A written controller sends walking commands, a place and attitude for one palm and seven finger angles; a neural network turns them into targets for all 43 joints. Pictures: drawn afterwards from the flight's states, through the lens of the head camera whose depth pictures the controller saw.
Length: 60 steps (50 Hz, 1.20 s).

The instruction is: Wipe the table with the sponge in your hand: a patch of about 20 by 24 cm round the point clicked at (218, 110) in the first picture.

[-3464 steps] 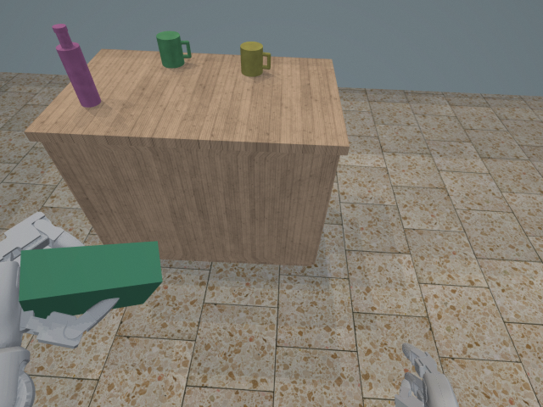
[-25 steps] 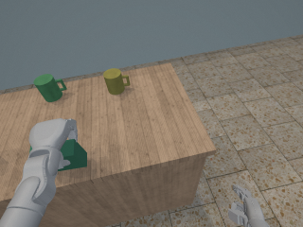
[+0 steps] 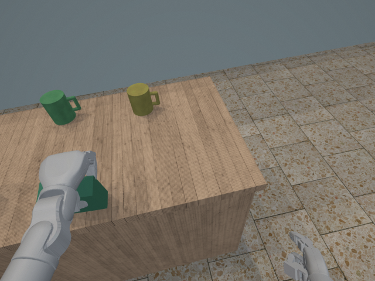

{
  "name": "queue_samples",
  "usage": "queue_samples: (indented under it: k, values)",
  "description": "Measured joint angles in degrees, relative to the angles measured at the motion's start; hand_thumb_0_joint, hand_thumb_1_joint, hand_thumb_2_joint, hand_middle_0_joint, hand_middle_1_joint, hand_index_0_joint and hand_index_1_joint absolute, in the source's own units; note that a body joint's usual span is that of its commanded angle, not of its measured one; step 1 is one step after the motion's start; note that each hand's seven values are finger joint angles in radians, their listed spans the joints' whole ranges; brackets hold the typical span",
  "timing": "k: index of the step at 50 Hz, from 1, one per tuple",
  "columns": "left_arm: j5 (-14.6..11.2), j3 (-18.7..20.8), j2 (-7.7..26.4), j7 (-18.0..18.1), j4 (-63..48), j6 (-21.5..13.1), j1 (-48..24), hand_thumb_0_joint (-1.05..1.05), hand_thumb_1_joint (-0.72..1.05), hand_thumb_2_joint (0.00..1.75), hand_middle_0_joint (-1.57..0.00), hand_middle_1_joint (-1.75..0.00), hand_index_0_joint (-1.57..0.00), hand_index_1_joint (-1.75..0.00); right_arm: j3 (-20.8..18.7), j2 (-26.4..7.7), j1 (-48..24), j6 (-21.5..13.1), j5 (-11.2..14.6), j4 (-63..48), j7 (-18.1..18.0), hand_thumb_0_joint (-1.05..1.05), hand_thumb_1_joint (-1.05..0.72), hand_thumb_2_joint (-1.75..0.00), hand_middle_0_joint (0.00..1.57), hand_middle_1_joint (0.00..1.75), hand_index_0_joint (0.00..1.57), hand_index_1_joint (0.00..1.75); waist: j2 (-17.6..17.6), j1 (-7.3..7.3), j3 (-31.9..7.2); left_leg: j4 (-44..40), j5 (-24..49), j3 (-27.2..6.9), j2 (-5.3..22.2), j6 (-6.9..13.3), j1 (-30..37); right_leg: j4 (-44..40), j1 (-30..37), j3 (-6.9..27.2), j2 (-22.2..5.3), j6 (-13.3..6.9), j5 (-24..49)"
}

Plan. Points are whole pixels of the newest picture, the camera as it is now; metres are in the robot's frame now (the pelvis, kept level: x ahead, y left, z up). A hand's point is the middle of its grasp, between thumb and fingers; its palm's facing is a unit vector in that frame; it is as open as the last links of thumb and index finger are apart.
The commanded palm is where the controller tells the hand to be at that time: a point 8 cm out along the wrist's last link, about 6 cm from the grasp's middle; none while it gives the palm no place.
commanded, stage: lower the sponge onto the table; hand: left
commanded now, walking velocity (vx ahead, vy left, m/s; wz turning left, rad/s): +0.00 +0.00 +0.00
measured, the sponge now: (79, 198) +0.28 +0.31 -0.01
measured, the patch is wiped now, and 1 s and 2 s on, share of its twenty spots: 0.90 0.90 0.90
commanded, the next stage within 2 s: wipe forward along the first lane in 0.20 s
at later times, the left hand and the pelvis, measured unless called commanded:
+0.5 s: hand (78, 181) +0.29 +0.29 +0.05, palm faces -0.05 -0.03 -1.00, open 8.5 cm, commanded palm +0.28 +0.29 +0.09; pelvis -0.01 +0.00 +0.00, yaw +0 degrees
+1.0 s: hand (78, 159) +0.35 +0.32 +0.05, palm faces -0.15 +0.03 -0.99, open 9.0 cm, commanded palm +0.34 +0.32 +0.08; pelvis -0.03 -0.01 -0.01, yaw -1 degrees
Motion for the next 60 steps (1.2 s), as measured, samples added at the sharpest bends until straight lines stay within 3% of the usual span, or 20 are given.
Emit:
queue_samples:
  k: [18, 28, 35, 44, 60]
  values:
    - [-0.1, 0.4, -1.0, 1.4, 0.9, 0.4, 0.2, -0.01, -0.46, 1.04, -0.94, -1.57, -0.97, -1.58, 0.0, 0.1, 0.2, 0.6, 0.1, 0.1, 0.4, 0.02, -0.91, -0.90, 0.20, 0.30, 0.20, 0.30, -0.5, 0.07, -1.0, 1.2, -0.3, 0.2, 0.0, 0.1, -1.3, 1.2, -1.4, 0.2, 0.0, 0.1, -0.3]
    - [1.0, -0.2, -0.1, -0.4, 8.6, -0.8, -7.4, -0.02, -0.52, 1.07, -0.96, -1.51, -1.00, -1.54, 0.2, -0.2, 0.4, 1.3, 0.4, 0.7, -0.4, 0.01, -0.91, -0.90, 0.20, 0.30, 0.20, 0.30, -0.5, -0.18, -1.1, 2.4, 0.0, -0.4, -0.1, 0.2, -3.9, 2.9, -4.1, -0.1, 0.1, -0.1, -0.4]
    - [1.3, 1.2, 1.5, -0.7, 17.0, -3.4, -13.4, -0.01, -0.62, 1.08, -0.98, -1.48, -1.01, -1.56, 0.2, -0.3, 2.1, 1.8, 0.6, 1.2, -0.8, 0.01, -0.91, -0.90, 0.20, 0.30, 0.20, 0.30, -0.5, -1.08, -1.7, 3.7, -0.1, -0.4, 0.1, 0.5, -7.0, 4.7, -7.4, 0.0, 0.4, -0.2, -0.6]
    - [2.4, 3.8, 5.1, -1.2, 28.4, -8.4, -21.4, -0.01, -0.61, 1.04, -0.96, -1.44, -0.99, -1.57, -0.7, -1.4, 5.8, 2.4, 0.6, 2.0, -0.9, 0.01, -0.91, -0.90, 0.20, 0.30, 0.20, 0.30, -0.4, -2.76, -2.4, 6.0, -0.5, -0.5, 0.6, 1.0, -11.6, 7.4, -12.3, 0.1, 1.1, -0.5, -0.9]
    - [3.5, 6.8, 10.6, 1.8, 43.3, -14.9, -30.1, -0.01, -0.61, 1.03, -0.97, -1.44, -1.02, -1.55, -1.9, -2.5, 10.5, 3.2, 1.0, 3.6, -0.1, 0.01, -0.91, -0.90, 0.20, 0.30, 0.20, 0.30, -0.5, -5.45, -3.8, 9.4, -1.2, -0.7, 1.6, 2.1, -18.0, 10.2, -18.7, 0.4, 2.5, -0.9, -0.8]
